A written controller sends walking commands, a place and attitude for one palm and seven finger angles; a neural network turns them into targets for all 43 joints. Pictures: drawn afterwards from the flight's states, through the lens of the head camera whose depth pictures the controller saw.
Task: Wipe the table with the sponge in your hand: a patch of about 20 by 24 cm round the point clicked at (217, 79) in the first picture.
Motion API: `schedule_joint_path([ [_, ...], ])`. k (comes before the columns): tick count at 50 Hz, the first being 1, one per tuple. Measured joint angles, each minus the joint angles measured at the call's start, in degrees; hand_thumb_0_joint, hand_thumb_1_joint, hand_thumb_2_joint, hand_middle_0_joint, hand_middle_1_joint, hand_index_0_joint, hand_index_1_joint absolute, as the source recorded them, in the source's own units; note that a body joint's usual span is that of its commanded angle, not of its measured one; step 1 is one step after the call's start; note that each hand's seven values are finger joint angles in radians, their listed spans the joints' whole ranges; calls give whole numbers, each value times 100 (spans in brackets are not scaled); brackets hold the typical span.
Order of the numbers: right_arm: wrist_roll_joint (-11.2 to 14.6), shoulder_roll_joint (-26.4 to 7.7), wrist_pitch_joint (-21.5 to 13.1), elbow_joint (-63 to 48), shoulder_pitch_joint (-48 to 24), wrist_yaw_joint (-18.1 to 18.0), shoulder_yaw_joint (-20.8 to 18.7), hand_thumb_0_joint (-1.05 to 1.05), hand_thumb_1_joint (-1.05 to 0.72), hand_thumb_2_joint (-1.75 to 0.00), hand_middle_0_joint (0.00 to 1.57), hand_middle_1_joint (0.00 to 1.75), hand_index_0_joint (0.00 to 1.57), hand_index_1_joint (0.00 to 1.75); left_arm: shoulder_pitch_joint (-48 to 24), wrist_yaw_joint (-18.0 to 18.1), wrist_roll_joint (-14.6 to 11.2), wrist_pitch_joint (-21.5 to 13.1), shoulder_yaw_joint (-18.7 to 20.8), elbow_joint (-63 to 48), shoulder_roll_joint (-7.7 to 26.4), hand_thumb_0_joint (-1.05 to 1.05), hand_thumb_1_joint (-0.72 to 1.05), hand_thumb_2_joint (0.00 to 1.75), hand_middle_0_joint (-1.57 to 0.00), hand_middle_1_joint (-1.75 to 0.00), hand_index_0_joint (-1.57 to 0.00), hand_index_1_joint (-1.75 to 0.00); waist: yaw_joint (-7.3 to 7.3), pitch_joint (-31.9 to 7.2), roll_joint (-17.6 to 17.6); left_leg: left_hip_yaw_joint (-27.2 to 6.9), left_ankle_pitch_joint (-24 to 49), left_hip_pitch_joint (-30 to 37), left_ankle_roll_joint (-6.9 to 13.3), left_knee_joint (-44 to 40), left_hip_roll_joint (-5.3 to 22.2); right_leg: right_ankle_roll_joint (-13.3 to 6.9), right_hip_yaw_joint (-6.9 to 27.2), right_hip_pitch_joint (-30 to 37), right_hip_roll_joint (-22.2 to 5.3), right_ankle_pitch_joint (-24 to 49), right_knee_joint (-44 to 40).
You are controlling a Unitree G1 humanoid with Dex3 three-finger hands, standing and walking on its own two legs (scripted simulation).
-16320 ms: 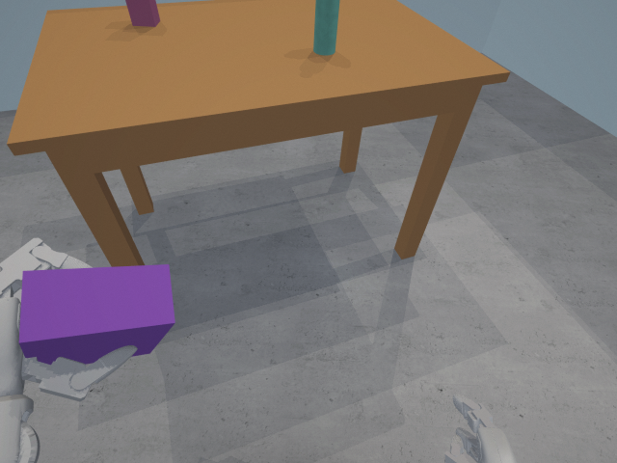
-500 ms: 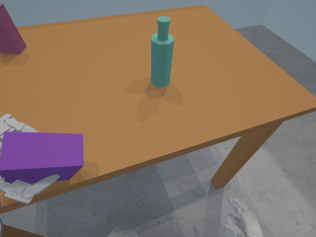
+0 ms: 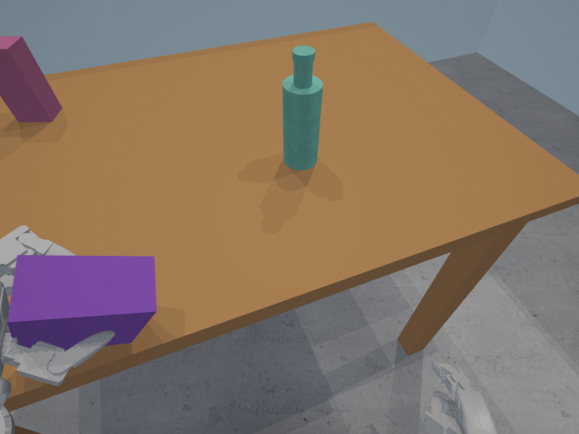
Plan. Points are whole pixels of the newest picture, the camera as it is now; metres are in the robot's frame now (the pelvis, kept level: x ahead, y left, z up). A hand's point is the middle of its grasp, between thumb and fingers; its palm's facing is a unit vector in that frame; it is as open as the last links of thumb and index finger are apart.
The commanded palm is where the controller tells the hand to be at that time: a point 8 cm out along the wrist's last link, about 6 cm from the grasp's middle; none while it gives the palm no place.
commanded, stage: come to a stop and stand still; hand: left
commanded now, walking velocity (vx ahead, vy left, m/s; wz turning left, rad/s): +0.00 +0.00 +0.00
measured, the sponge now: (103, 305) +0.22 +0.22 +0.13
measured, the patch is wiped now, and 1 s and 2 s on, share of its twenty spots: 0.00 0.00 0.00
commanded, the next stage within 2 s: look again from close up in 0.64 s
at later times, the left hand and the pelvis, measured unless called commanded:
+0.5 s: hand (8, 282) +0.23 +0.31 +0.16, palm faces +0.35 -0.82 -0.45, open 10.0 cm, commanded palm +0.17 +0.34 +0.18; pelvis +0.01 +0.06 +0.01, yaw +0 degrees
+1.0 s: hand (53, 264) +0.25 +0.27 +0.16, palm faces +0.28 -0.88 -0.37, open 10.0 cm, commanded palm +0.19 +0.33 +0.18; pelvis +0.02 +0.05 +0.00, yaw -2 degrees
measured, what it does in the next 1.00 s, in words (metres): shifts its weight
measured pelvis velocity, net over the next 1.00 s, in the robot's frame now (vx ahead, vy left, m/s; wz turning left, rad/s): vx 0.02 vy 0.05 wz -0.03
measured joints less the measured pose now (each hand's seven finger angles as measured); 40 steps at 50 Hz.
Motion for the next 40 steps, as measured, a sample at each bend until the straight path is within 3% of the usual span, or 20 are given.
schedule_joint_path([
  [6, -48, -19, -83, 219, 99, -65, 53, 1, -91, -89, 20, 30, 20, 30, -414, 91, 42, 78, -148, 243, -238, -1, -48, 102, -74, -133, -75, -134, 168, -15, -53, 42, 81, 155, 155, -206, -146, 163, 33, 119, -141, 39, -108],
  [11, -68, 66, -159, 148, -31, -29, 107, 1, -91, -89, 20, 30, 20, 30, -668, 106, 124, 99, -233, 312, -276, -1, -48, 102, -74, -133, -75, -134, 90, 8, -92, 86, 144, 193, 261, -342, -234, 262, 73, 148, -225, 115, -227],
  [19, -105, 193, -211, -99, -137, -6, 163, 1, -91, -89, 20, 30, 20, 30, -327, 2, 128, -6, -120, -26, 61, -1, -48, 102, -74, -134, -75, -134, -16, 28, -188, 202, 243, 263, 393, -627, -398, 417, 187, 106, -388, 142, -300],
  [24, -125, 187, -216, -88, -113, -22, 148, 1, -91, -89, 20, 30, 20, 30, -234, -18, 125, -18, -25, -40, 126, 0, -48, 102, -74, -134, -75, -134, 69, 44, -201, 229, 289, 346, 430, -776, -518, 488, 214, 96, -506, 75, -237],
  [30, -112, 156, -200, 0, -109, -23, 134, 1, -91, -89, 20, 30, 20, 30, -376, 7, 140, 65, -97, 125, -69, -1, -48, 102, -74, -134, -75, -134, 167, 74, -139, 192, 289, 402, 420, -815, -568, 519, 179, 158, -555, 49, -253],
  [37, -101, 154, -167, 32, -159, -33, 143, 1, -91, -89, 20, 30, 20, 30, -485, 46, 149, 72, -177, 138, -187, -1, -48, 102, -74, -134, -75, -134, 174, 86, -100, 153, 252, 395, 387, -761, -523, 477, 141, 210, -506, 65, -315],
  [39, -208, 173, -351, 18, -56, -46, 96, 1, -91, -89, 20, 30, 20, 30, -1193, -234, 467, -116, -4, 441, 285, -1, -48, 102, -74, -133, -75, -134, 337, 78, -155, 90, 188, 110, 387, -491, -460, 442, 63, 14, -449, 38, -193],
  [40, -198, 190, -379, 96, -105, -11, 124, 1, -91, -89, 20, 30, 20, 30, -1566, -267, 424, -250, 151, 704, 500, -1, -49, 102, -74, -133, -75, -134, 370, 101, -228, 78, 171, 33, 388, -420, -441, 409, 48, -70, -433, 15, -111],
])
